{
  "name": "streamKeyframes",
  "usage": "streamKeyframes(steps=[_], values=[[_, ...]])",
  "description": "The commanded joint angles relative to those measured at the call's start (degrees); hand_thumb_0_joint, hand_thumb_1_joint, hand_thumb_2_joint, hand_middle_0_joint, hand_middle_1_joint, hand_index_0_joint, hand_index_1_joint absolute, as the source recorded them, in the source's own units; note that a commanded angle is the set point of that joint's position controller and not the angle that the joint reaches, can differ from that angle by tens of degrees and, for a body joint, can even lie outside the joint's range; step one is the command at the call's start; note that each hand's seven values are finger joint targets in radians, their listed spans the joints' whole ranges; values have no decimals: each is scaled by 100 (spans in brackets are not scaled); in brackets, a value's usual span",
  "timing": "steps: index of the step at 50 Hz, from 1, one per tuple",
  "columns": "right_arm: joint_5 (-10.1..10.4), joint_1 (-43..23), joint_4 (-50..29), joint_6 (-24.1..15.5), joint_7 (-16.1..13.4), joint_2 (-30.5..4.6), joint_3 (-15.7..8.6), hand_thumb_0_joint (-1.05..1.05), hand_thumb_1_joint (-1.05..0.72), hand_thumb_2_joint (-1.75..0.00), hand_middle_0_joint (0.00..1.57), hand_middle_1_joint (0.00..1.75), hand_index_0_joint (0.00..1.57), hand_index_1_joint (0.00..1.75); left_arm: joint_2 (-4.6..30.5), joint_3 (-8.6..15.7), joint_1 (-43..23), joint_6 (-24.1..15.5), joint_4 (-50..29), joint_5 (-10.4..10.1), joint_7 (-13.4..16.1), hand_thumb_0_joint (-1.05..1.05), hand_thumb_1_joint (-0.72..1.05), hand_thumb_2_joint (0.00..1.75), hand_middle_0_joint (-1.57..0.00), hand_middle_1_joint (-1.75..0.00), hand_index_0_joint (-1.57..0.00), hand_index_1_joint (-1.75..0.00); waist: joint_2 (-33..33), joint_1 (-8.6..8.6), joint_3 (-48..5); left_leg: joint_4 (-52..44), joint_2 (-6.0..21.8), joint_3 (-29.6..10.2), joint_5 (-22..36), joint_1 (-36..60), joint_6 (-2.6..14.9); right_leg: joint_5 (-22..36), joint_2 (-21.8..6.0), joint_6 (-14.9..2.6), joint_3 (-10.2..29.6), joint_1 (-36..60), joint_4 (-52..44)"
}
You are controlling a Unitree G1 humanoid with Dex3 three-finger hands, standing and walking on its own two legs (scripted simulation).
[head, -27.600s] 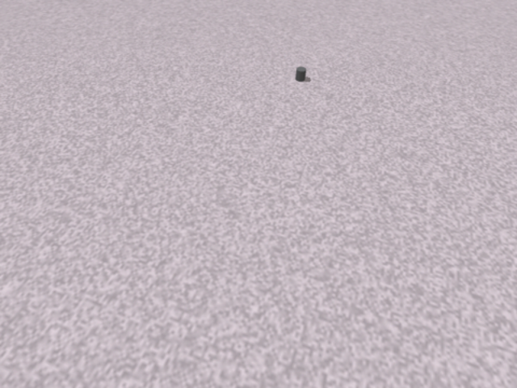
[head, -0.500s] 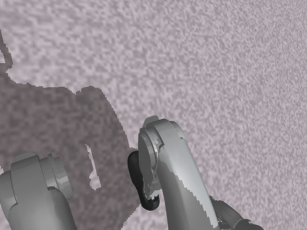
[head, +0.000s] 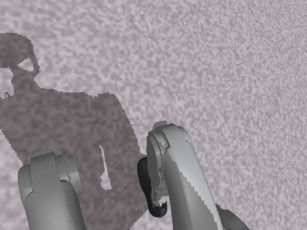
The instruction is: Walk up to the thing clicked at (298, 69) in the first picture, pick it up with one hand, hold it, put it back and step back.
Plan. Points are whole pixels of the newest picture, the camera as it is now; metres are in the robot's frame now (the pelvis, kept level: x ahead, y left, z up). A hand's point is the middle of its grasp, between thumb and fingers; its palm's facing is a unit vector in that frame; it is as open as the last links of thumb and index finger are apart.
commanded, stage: withdraw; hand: left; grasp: from above
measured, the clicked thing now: out of the picture +0.44 +0.33 -0.26
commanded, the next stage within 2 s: home in 0.58 s
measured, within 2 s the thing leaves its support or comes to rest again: neither
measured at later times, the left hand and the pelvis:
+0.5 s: hand out of the picture +0.40 +0.35 -0.09, palm faces -0.48 -0.10 -0.87, open 13.8 cm; pelvis -0.02 -0.01 +0.05, yaw +6 degrees
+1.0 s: hand out of the picture +0.41 +0.36 -0.05, palm faces -0.35 -0.25 -0.90, open 12.1 cm; pelvis -0.01 +0.00 +0.08, yaw +5 degrees
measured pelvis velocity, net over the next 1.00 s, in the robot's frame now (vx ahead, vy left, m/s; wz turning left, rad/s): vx -0.01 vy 0.00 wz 0.09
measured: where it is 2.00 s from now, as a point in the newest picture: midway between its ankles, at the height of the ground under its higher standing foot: (116, 217)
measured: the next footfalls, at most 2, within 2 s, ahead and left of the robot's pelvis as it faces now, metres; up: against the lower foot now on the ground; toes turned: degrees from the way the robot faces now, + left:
none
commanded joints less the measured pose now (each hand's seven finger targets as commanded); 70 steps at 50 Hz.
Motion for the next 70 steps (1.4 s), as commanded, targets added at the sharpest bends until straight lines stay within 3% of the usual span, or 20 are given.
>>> streamKeyframes(steps=[1,2,7,11,14,20,26,30,34,36,40,42,44,51,53,58,60,63,64,70], values=[[413,934,-97,213,-63,-1718,-921,0,-91,-91,20,30,20,30,1399,3,-1437,324,-1908,-429,-318,0,-55,101,-7,-101,-7,-102,3353,428,-4801,-2235,79,934,1871,3761,76,1662,113,-582,-629,1911,-1163],[496,990,-85,309,-80,-1654,-971,0,-91,-91,20,30,20,30,1039,-191,-1314,397,-1896,-471,-516,0,-55,101,-8,-101,-7,-102,3189,416,-4786,-2350,79,951,1830,3741,103,1668,112,-582,-589,1988,-1261],[698,1255,-134,679,-263,-1460,-1168,0,-92,-91,20,30,20,30,328,-642,-1356,466,-2060,-725,-1447,0,-54,101,-10,-99,-9,-101,2085,245,-4312,-2687,35,888,1398,3447,232,1341,68,-566,-455,2139,-1764],[777,1138,-335,853,-508,-1358,-1140,0,-92,-91,20,30,20,30,22,-859,-1240,228,-1746,-813,-2033,0,-52,100,-12,-98,-11,-100,1363,203,-3639,-2830,-21,892,1018,3018,286,916,5,-568,-384,2129,-2030],[748,1121,-372,927,-718,-1343,-1053,0,-91,-91,20,30,20,30,306,-761,-1455,-87,-1840,-790,-2184,0,-50,100,-13,-98,-12,-100,1065,246,-3389,-2773,-70,1010,895,2811,314,680,-38,-579,-320,2252,-2245],[655,1017,-391,965,-889,-1267,-824,0,-91,-90,20,30,20,30,814,-600,-2034,-705,-1569,-434,-1743,0,-50,100,-12,-98,-11,-99,1491,228,-3706,-2743,-37,1063,820,3040,280,649,-32,-544,-302,2165,-2093],[492,1078,-329,908,-940,-1394,-708,0,-91,-90,20,30,20,30,867,-609,-2326,-827,-752,-53,-1052,0,-53,101,-8,-102,-8,-102,1931,141,-3782,-2641,-27,1007,795,3263,224,595,-1,-565,-489,1722,-1816],[396,1157,-254,816,-963,-1447,-721,0,-91,-90,20,30,20,30,1395,-261,-2561,-784,-771,184,-640,0,-53,101,-8,-102,-8,-102,2393,225,-4211,-2497,-51,1079,977,3475,197,745,-15,-552,-514,1717,-1613],[393,1245,-237,715,-943,-1495,-887,0,-91,-90,20,30,20,30,1609,79,-2369,-507,-1218,199,-397,0,-52,100,-8,-101,-9,-101,2834,336,-4659,-2602,-43,1072,1203,3899,159,964,-69,-544,-525,1650,-1443],[440,1266,-289,696,-922,-1509,-1013,0,-88,-89,20,30,20,30,1705,210,-2293,-318,-1563,62,-394,0,-36,86,-24,-85,-21,-85,3003,422,-5109,-2702,-41,1092,1263,4127,144,1040,-90,-588,-452,1768,-1462],[575,1479,-187,715,-873,-1433,-1128,0,-89,-90,20,30,20,30,1429,113,-1921,67,-1765,-383,-733,0,-18,77,-21,-53,-19,-55,2686,480,-5241,-2775,-32,1177,1374,4000,216,1205,-74,-600,-361,2112,-1736],[673,1570,-238,731,-837,-1396,-1200,0,-89,-90,20,30,20,30,1343,156,-1592,213,-2139,-768,-1032,0,-7,78,-21,-51,-19,-52,2621,649,-5466,-2956,-45,1165,1446,4073,235,1244,-83,-591,-324,2451,-1881],[784,1640,-278,790,-814,-1326,-1244,0,-89,-90,20,30,20,30,726,-100,-911,384,-2242,-1139,-1431,0,6,82,-21,-49,-20,-50,2400,704,-5357,-3261,-21,1067,1508,4256,230,1294,-78,-566,-346,2626,-2075],[1139,1157,-823,1010,-1018,-1177,-1380,0,-90,-90,20,30,20,30,-71,-175,622,824,-4920,-3007,-2635,0,62,85,-19,-32,-19,-32,1680,976,-5053,-4123,60,776,1415,4709,239,1250,-51,-545,-208,3195,-2903],[1192,988,-900,1016,-1093,-1044,-1341,0,-90,-90,20,30,20,30,-358,-212,1278,944,-5165,-3434,-2837,0,78,89,-20,-30,-20,-30,1434,1016,-4666,-4357,77,790,1398,4671,258,1273,-69,-525,-151,3518,-3182],[1278,636,-1105,985,-1256,-894,-1379,0,-90,-90,20,30,20,30,-675,-82,1926,1089,-6327,-4148,-2922,0,90,90,-20,-30,-20,-30,1535,1235,-4639,-4991,175,722,1430,5435,217,1222,-131,-540,-71,3939,-3660],[1307,457,-1185,938,-1323,-823,-1371,0,-90,-90,20,30,20,30,-1096,-273,2224,1175,-6505,-4408,-2924,0,90,90,-20,-30,-20,-30,1522,1154,-4301,-5314,200,710,1146,5563,212,1054,-141,-531,-64,4046,-3913],[1363,287,-1338,834,-1438,-806,-1383,0,-90,-90,20,30,20,30,-1181,-116,2758,1393,-6919,-4796,-2871,0,90,90,-20,-30,-20,-30,1475,1292,-4308,-5815,218,672,877,6035,197,860,-153,-515,-52,4460,-4321],[1374,203,-1400,794,-1479,-758,-1371,0,-90,-90,20,30,20,30,-1393,-244,3012,1491,-7088,-4975,-2876,0,90,90,-20,-30,-20,-30,1415,1288,-4228,-5958,230,714,794,6128,201,804,-142,-507,-49,4631,-4510],[1443,-93,-1627,614,-1741,-597,-1296,0,-90,-90,20,30,20,30,-1939,-389,4160,2107,-7906,-5911,-2810,0,90,90,-20,-30,-20,-30,1198,1223,-3880,-6571,217,817,925,6827,188,779,-159,-483,81,5471,-5383]])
